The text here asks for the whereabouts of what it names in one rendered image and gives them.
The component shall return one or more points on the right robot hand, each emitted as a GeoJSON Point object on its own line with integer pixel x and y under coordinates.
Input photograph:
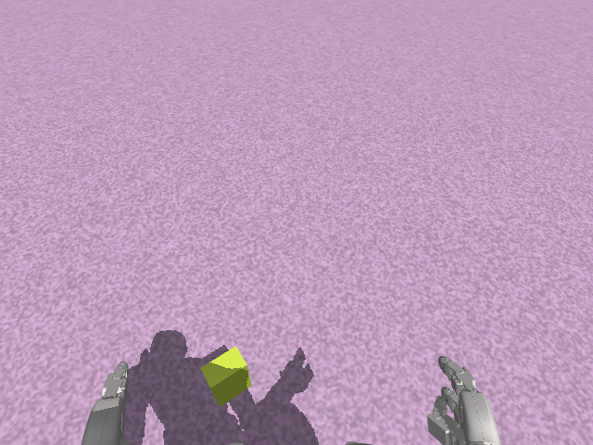
{"type": "Point", "coordinates": [474, 421]}

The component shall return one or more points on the carton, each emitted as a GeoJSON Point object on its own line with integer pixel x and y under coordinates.
{"type": "Point", "coordinates": [227, 375]}

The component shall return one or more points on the left robot hand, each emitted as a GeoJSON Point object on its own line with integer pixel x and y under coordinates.
{"type": "Point", "coordinates": [105, 424]}

